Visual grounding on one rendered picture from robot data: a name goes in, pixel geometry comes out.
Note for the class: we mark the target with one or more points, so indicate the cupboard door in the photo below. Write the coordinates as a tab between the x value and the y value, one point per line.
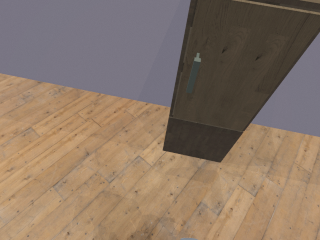
245	48

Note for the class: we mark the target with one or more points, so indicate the handle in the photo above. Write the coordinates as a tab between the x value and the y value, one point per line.
193	74

